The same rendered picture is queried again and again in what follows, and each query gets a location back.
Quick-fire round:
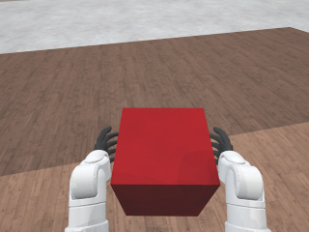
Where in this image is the carton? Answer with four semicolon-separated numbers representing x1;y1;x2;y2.
110;107;220;217

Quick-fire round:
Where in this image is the right robot forearm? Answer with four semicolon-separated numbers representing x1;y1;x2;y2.
217;151;271;232

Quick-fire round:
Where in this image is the robot right hand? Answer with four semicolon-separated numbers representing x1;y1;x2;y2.
209;127;234;165

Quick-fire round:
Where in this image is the left robot forearm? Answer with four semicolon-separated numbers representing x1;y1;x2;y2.
65;150;112;232

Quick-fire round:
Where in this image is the robot left hand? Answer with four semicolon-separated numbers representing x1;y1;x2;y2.
94;126;119;163

